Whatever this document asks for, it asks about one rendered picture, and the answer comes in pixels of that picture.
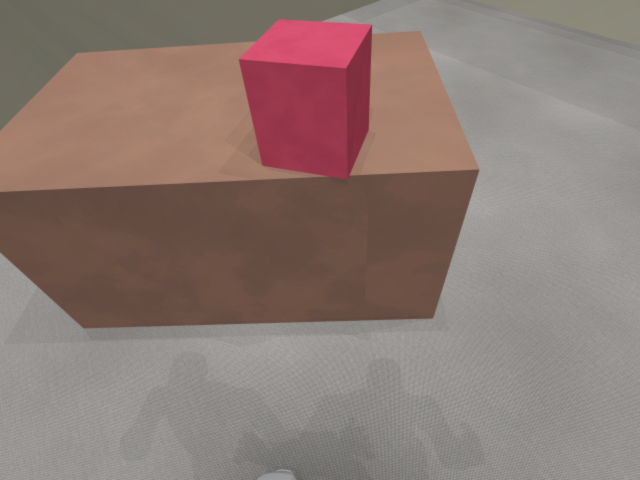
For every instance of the robot left shin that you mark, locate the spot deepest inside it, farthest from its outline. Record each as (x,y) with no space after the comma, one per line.
(285,471)

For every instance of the pedestal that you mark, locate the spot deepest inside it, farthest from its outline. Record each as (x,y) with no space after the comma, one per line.
(132,193)

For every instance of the carton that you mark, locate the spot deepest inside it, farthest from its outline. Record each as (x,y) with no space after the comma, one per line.
(308,89)

